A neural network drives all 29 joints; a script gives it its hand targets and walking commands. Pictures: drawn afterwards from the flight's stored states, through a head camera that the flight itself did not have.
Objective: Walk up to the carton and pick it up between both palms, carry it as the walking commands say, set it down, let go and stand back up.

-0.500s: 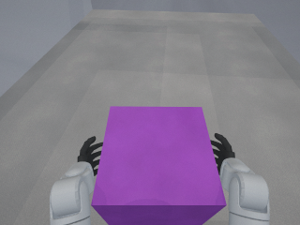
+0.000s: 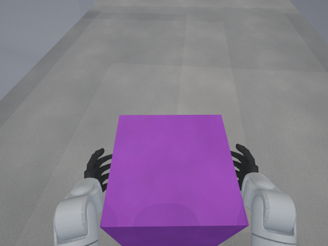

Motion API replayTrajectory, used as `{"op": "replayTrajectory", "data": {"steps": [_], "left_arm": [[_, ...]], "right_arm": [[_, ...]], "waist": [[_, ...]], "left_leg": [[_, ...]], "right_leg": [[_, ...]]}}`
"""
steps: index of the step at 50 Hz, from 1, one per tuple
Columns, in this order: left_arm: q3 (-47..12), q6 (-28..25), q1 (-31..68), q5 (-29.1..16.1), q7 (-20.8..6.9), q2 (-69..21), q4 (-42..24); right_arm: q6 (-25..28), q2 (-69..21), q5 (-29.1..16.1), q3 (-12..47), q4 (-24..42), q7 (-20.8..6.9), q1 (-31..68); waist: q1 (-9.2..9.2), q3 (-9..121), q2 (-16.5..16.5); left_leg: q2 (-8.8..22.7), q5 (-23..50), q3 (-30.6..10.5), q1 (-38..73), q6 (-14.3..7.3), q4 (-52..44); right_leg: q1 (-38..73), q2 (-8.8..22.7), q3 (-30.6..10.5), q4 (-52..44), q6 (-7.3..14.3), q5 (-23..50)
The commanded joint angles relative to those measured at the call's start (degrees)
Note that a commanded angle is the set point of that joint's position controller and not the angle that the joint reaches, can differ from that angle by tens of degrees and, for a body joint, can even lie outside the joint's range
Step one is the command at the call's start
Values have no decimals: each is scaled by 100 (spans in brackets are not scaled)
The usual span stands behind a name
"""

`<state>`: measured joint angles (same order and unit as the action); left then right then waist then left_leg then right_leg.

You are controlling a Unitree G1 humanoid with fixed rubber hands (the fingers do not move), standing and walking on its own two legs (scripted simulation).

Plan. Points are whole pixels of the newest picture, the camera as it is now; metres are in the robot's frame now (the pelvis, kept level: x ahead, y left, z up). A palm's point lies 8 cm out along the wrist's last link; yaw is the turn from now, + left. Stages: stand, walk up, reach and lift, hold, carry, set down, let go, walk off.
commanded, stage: carry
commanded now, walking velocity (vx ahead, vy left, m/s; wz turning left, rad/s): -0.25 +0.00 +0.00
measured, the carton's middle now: (170, 183) +0.28 +0.00 +0.00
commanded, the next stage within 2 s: none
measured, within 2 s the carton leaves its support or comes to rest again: neither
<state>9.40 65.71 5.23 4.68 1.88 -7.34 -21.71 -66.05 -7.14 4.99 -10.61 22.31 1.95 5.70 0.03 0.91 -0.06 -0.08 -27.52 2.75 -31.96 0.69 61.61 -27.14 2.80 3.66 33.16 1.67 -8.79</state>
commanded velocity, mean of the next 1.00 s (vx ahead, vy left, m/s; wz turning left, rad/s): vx -0.25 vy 0.00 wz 0.00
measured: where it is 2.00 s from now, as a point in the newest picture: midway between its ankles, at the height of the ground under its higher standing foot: outside the picture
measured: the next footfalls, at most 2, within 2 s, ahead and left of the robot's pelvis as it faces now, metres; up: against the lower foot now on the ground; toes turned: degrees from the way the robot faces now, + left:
left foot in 0.12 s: -0.01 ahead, +0.12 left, +0.00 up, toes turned +4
right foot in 0.50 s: -0.13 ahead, -0.12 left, +0.00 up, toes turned -5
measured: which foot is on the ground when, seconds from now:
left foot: up 0.00-0.10, down 0.12-0.50, up 0.52-0.78, down 0.80-1.00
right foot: down 0.00-0.14, up 0.16-0.48, down 0.50-0.82, up 0.84-1.00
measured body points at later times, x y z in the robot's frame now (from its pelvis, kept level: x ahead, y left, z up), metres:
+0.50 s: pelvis -0.13 +0.00 +0.00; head -0.13 +0.00 +0.45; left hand +0.14 +0.17 +0.08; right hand +0.14 -0.17 +0.08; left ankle -0.05 +0.12 -0.73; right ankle -0.17 -0.12 -0.73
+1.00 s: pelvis -0.30 +0.02 +0.01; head -0.29 +0.04 +0.46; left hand -0.05 +0.20 +0.07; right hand -0.03 -0.14 +0.08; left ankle -0.25 +0.14 -0.73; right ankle -0.32 -0.10 -0.66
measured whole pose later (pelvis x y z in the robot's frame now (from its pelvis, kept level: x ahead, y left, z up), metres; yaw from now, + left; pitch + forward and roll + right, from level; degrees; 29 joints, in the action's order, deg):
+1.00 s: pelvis -0.30 +0.02 +0.01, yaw -1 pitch +4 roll -2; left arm 8.9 66.6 2.9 4.0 2.4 -6.6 -24.6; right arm -66.0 -7.3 5.1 -9.1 23.4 1.6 4.2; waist 2.6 2.8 0.0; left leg 3.8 -10.8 2.7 -23.1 -0.6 30.3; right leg -30.9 0.3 3.6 60.2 -2.9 -26.0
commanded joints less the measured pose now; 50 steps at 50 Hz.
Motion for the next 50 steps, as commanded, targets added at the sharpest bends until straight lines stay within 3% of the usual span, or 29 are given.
{"op": "replayTrajectory", "data": {"steps": [1,4,5,6,7,8,9,10,11,13,19,22,23,24,25,26,27,29,31,37,39,40,41,42,43,44,45,47,50], "left_arm": [[-4368,11,2525,-2129,-1266,-4283,-739],[-4341,25,2158,-1984,-1177,-4219,-622],[-4347,34,2103,-1943,-1150,-4211,-588],[-4343,41,2061,-1907,-1137,-4199,-553],[-4343,42,2044,-1917,-1142,-4204,-533],[-4389,56,2373,-2031,-1182,-4219,-743],[-4490,31,2584,-2100,-1180,-4335,-821],[-4529,26,2606,-2127,-1205,-4424,-792],[-4600,3,2686,-2189,-1226,-4467,-807],[-4713,9,2765,-2239,-1199,-4461,-789],[-4753,120,2504,-2369,-1179,-4271,-733],[-4645,144,2251,-2308,-1235,-4355,-480],[-4605,141,2236,-2289,-1258,-4389,-447],[-4564,138,2267,-2277,-1284,-4419,-434],[-4490,140,2273,-2277,-1306,-4366,-394],[-4366,79,2071,-2109,-1330,-4369,-235],[-4443,26,2440,-2218,-1333,-4500,-467],[-4484,-4,2586,-2194,-1297,-4486,-563],[-4444,-13,2525,-2109,-1254,-4391,-661],[-4318,47,2016,-1927,-1156,-4215,-594],[-4346,63,2017,-1909,-1126,-4256,-587],[-4370,64,2056,-1916,-1136,-4293,-627],[-4377,68,2119,-1944,-1156,-4268,-681],[-4461,95,2447,-2104,-1193,-4305,-877],[-4526,80,2540,-2136,-1205,-4428,-851],[-4605,59,2588,-2168,-1234,-4539,-793],[-4719,21,2738,-2256,-1253,-4604,-850],[-4869,11,2958,-2370,-1238,-4575,-908],[-4904,50,2844,-2469,-1212,-4414,-970]], "right_arm": [[-4,-4593,-2325,4708,603,-1206,2639],[-58,-4452,-2330,4720,585,-1230,2428],[-69,-4448,-2312,4712,504,-1250,2343],[-75,-4443,-2284,4710,431,-1291,2316],[-61,-4413,-2245,4705,377,-1345,2209],[6,-4483,-2162,4600,195,-1373,1951],[0,-4550,-2130,4577,342,-1362,2140],[-13,-4579,-2072,4569,451,-1356,2229],[6,-4572,-2063,4567,611,-1345,2372],[11,-4495,-2066,4426,646,-1329,2379],[-82,-4236,-1922,4280,446,-1228,1944],[-105,-4248,-1863,4316,299,-1237,1814],[-98,-4283,-1886,4353,281,-1246,1818],[-77,-4341,-1955,4412,321,-1255,1921],[-65,-4391,-2023,4454,361,-1260,2046],[-67,-4452,-2080,4595,628,-1262,2281],[-42,-4575,-2153,4651,656,-1269,2585],[11,-4674,-2360,4773,551,-1329,2706],[4,-4608,-2502,4883,732,-1310,2866],[-133,-4362,-2496,4813,746,-1280,2556],[-152,-4426,-2422,4740,537,-1305,2376],[-152,-4470,-2378,4732,502,-1335,2404],[-128,-4476,-2338,4707,472,-1363,2359],[-53,-4531,-2214,4552,241,-1383,1981],[-66,-4560,-2118,4487,347,-1360,2119],[-65,-4576,-2052,4470,451,-1352,2243],[-24,-4571,-2051,4451,629,-1341,2397],[10,-4520,-2053,4354,669,-1311,2447],[-29,-4353,-1975,4295,585,-1235,2206]], "waist": [[67,2004,-951],[82,2239,-1186],[39,2332,-1075],[40,2264,-729],[54,2136,201],[-61,1722,1886],[-82,1572,1638],[-61,1507,1002],[-16,1458,606],[29,1507,767],[-35,1965,1298],[-11,2074,1267],[1,2127,1066],[0,2088,635],[-2,2060,-350],[48,1673,-1771],[65,1621,-1544],[72,1483,-703],[53,1398,-878],[86,1908,-1316],[0,2090,-1117],[6,2156,-772],[37,2112,254],[-70,1920,1959],[-70,1856,1618],[-41,1775,1039],[-2,1682,803],[32,1621,965],[0,1839,1084]], "left_leg": [[28,-55,-42,498,-1,-884],[-117,88,143,1046,-132,-2612],[-92,616,253,1486,-161,-3504],[212,1079,-145,1979,-171,-4172],[993,1492,-1164,2506,-371,-4255],[2144,3242,-2161,2221,-957,-4267],[2423,4710,-2022,1988,-1358,-4157],[2249,5012,-1690,1831,-1405,-4017],[1967,4811,-1219,1714,-1253,-3885],[1643,5028,-790,2034,-1068,-3650],[1699,4550,-1161,2791,-1012,-3787],[1598,4612,-1135,2820,-888,-3599],[1460,4341,-1004,2552,-657,-3490],[1266,3648,-889,1918,-411,-3231],[956,2010,-635,846,-143,-2635],[298,-39,139,-133,47,-1980],[231,-748,-31,47,75,-554],[172,-286,-287,122,99,665],[193,77,-211,24,186,653],[30,108,123,667,59,-2078],[35,1098,361,1453,-2,-3738],[331,1446,26,2141,-26,-4216],[1241,2638,-1040,2793,-281,-4149],[2362,4512,-1959,2509,-1006,-4058],[2517,5412,-1842,2171,-1375,-4010],[2265,5021,-1452,1888,-1313,-3956],[1990,4391,-1045,1679,-1150,-3952],[1659,3898,-687,1807,-964,-3911],[1683,3583,-898,2234,-908,-3966]], "right_leg": [[1527,1265,-1115,-1087,589,1320],[1823,1336,-1252,-1070,623,1484],[1795,1229,-1093,-930,486,1593],[1385,958,-883,-603,178,1314],[441,510,-515,-138,-225,394],[-523,-41,142,808,-440,-1557],[-520,-144,-133,2258,-391,-2297],[-439,-215,-422,3041,-388,-2217],[-432,-198,-437,3459,-430,-1940],[-749,-279,-365,3695,-517,-1712],[-150,-359,62,1167,-437,-1863],[606,-402,174,-626,-353,-1025],[1164,-234,100,-1336,-332,-395],[1775,179,-353,-1642,-279,-216],[2385,1106,-1304,-1517,-69,896],[2250,2238,-2033,-1280,712,2947],[1742,2234,-1771,-1127,1060,3810],[1233,1698,-945,-987,847,3059],[1193,1307,-600,-857,663,2551],[1878,1355,-1111,-668,739,2666],[1804,1160,-914,-344,496,2484],[1283,889,-723,-57,168,1775],[226,462,-429,355,-228,58],[-521,-53,161,1379,-400,-2050],[-346,-138,-202,2668,-348,-2536],[-247,-126,-380,3249,-357,-2295],[-299,-125,-328,3556,-410,-2021],[-561,-162,-185,3483,-474,-1717],[-335,-222,43,2103,-476,-1827]]}}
